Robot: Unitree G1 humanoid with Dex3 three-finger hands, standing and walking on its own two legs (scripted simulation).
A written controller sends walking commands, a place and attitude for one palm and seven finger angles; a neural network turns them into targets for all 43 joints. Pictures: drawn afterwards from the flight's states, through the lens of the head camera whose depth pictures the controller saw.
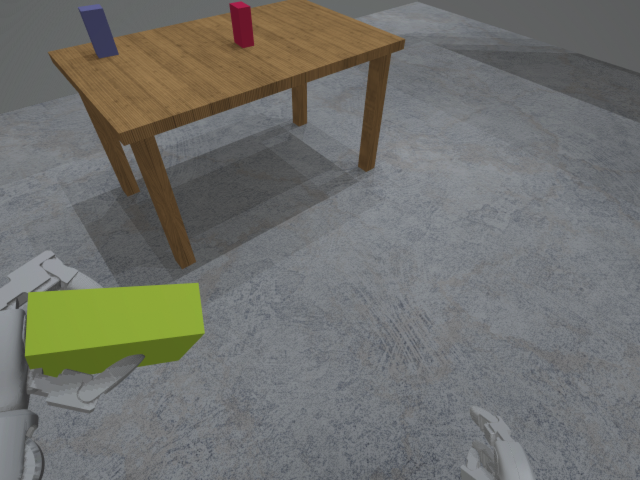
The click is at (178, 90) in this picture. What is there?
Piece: table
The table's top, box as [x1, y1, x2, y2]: [48, 0, 404, 145]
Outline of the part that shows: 404,39 307,0 286,0 251,8 254,45 245,48 240,47 233,41 230,13 226,13 114,37 113,38 119,53 118,55 98,58 94,52 91,42 49,51 48,53 53,63 118,139 125,145 403,48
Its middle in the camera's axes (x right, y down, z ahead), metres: -0.34 -0.75 +1.54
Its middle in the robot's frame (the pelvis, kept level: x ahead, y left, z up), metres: +1.63 +0.43 -0.13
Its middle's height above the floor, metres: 0.64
